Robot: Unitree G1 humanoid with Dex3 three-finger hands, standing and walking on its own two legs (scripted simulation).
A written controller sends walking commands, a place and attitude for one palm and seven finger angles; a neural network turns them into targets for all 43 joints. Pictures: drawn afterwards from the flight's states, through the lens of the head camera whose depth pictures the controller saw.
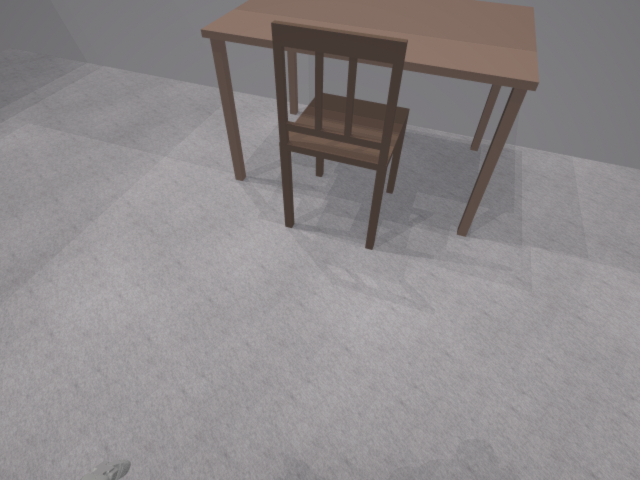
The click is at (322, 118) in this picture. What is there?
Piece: chair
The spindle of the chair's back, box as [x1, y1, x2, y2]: [315, 52, 323, 129]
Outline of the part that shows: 315,52 315,129 320,129 322,109 323,53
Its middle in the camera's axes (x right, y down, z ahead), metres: -0.01 -0.47 +1.25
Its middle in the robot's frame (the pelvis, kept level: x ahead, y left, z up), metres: +1.25 +0.06 -0.11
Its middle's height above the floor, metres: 0.66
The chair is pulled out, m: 0.00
